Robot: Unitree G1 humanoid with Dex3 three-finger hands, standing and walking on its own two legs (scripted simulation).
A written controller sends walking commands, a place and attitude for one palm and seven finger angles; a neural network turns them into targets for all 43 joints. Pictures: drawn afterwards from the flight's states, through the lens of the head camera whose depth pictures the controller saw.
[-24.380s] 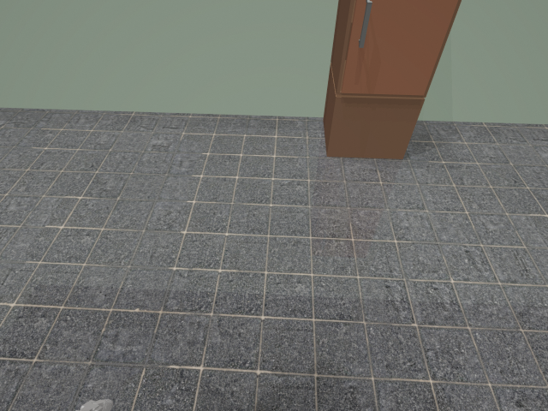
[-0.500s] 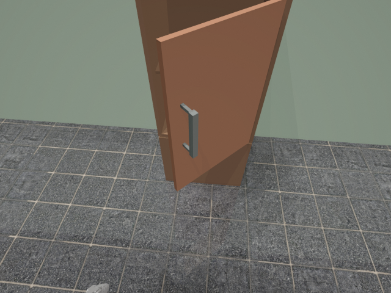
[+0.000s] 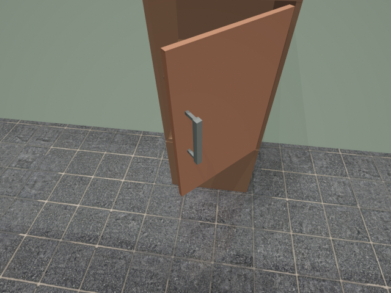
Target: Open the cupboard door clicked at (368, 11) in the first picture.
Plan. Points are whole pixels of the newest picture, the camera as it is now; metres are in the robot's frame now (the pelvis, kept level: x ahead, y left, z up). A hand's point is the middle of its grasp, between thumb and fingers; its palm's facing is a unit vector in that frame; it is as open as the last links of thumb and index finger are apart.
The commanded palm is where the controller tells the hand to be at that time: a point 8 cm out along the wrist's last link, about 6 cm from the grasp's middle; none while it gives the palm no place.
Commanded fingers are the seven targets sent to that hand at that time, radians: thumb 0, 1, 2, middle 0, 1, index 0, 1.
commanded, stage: let the arm hang, fingers relaxed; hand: left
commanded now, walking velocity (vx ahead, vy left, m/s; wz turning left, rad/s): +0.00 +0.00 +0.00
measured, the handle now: (193, 138) +0.52 +0.04 -0.02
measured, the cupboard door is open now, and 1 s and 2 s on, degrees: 44 44 44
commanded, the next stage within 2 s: look to check the result in 0.34 s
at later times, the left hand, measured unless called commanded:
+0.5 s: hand out of the picture +0.01 +0.16 -0.17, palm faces +0.06 -0.98 -0.18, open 7.4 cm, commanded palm none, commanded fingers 0.00 0.90 0.90 -0.20 -0.30 -0.20 -0.30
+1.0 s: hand out of the picture +0.02 +0.15 -0.17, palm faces +0.07 -0.98 -0.19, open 7.4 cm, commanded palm none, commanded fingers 0.00 0.90 0.90 -0.20 -0.30 -0.20 -0.30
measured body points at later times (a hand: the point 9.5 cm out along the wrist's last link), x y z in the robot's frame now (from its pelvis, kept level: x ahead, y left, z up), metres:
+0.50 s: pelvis +0.02 -0.01 +0.00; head +0.03 -0.01 +0.45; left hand +0.00 +0.21 -0.16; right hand +0.01 -0.22 -0.16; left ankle +0.03 +0.12 -0.74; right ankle +0.00 -0.09 -0.74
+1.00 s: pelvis +0.03 -0.02 +0.00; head +0.04 -0.02 +0.45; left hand +0.02 +0.20 -0.16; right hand +0.02 -0.23 -0.16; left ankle +0.03 +0.12 -0.74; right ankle +0.00 -0.09 -0.74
